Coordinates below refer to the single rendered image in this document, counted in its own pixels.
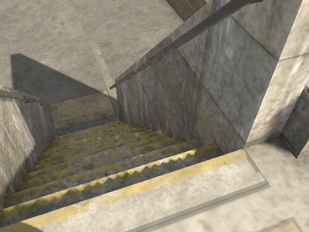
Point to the stairs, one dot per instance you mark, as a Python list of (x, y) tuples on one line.
[(88, 163)]

